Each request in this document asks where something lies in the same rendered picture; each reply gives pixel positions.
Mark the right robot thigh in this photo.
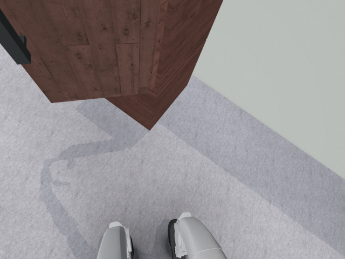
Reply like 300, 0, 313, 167
174, 216, 227, 259

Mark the cupboard door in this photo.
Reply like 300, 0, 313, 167
0, 0, 161, 103

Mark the handle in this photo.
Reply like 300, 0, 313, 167
0, 9, 31, 65

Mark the right robot shin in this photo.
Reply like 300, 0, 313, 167
175, 212, 191, 257

